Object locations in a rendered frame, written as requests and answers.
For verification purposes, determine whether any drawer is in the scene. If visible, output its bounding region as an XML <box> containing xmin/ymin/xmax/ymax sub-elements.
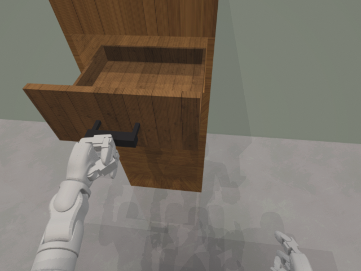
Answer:
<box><xmin>23</xmin><ymin>45</ymin><xmax>206</xmax><ymax>151</ymax></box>

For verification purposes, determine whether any cabinet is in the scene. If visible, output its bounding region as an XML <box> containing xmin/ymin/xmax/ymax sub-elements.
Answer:
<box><xmin>49</xmin><ymin>0</ymin><xmax>218</xmax><ymax>193</ymax></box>

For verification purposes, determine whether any handle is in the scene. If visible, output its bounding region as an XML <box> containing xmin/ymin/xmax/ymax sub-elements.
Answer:
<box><xmin>84</xmin><ymin>120</ymin><xmax>140</xmax><ymax>148</ymax></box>

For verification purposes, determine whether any robot left hand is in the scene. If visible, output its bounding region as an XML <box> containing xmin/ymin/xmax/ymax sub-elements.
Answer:
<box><xmin>66</xmin><ymin>134</ymin><xmax>120</xmax><ymax>188</ymax></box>

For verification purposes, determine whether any robot right hand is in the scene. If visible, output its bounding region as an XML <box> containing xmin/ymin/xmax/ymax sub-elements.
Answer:
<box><xmin>271</xmin><ymin>230</ymin><xmax>313</xmax><ymax>271</ymax></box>

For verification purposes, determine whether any robot left forearm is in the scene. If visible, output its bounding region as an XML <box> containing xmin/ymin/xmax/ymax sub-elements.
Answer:
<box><xmin>31</xmin><ymin>180</ymin><xmax>91</xmax><ymax>271</ymax></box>

